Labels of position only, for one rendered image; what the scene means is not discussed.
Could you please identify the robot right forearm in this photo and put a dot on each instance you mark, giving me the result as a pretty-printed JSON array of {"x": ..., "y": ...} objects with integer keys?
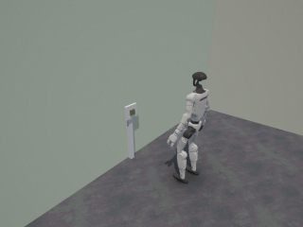
[{"x": 205, "y": 113}]

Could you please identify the left robot shin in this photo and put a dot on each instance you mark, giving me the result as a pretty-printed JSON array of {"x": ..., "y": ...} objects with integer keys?
[{"x": 182, "y": 164}]

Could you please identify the robot left upper arm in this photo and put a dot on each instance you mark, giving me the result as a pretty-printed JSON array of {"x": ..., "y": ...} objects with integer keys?
[{"x": 190, "y": 99}]

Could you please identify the robot left hand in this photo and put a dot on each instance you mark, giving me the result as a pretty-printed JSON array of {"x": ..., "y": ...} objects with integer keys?
[{"x": 173, "y": 138}]

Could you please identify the robot right hand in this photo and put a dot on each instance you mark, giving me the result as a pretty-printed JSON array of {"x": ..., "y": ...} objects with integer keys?
[{"x": 202, "y": 121}]

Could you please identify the panel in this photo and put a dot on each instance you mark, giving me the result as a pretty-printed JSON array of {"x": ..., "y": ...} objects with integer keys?
[{"x": 129, "y": 128}]

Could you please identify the robot left forearm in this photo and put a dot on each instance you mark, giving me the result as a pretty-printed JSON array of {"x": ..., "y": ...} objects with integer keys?
[{"x": 181, "y": 125}]

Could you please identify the robot right foot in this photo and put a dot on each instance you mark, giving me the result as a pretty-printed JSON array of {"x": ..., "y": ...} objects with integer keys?
[{"x": 189, "y": 169}]

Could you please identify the button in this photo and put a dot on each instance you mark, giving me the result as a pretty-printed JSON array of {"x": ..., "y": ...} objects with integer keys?
[{"x": 132, "y": 112}]

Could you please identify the robot right upper arm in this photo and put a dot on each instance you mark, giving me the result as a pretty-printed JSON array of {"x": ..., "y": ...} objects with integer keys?
[{"x": 207, "y": 105}]

